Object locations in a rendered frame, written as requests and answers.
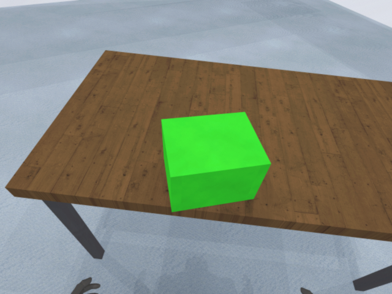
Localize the left robot hand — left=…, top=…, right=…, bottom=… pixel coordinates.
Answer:
left=71, top=277, right=100, bottom=294

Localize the carton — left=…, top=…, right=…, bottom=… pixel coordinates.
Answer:
left=161, top=112, right=271, bottom=212

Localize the table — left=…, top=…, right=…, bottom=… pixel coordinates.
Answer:
left=5, top=50, right=392, bottom=291

